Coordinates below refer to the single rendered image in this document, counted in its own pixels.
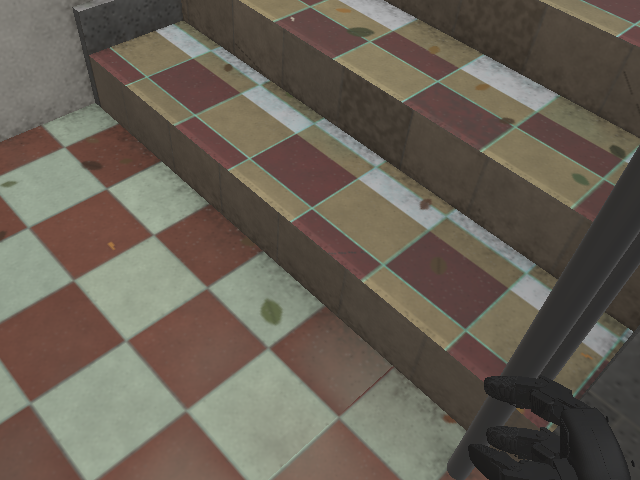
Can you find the right robot hand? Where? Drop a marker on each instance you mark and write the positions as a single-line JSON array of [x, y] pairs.
[[586, 449]]

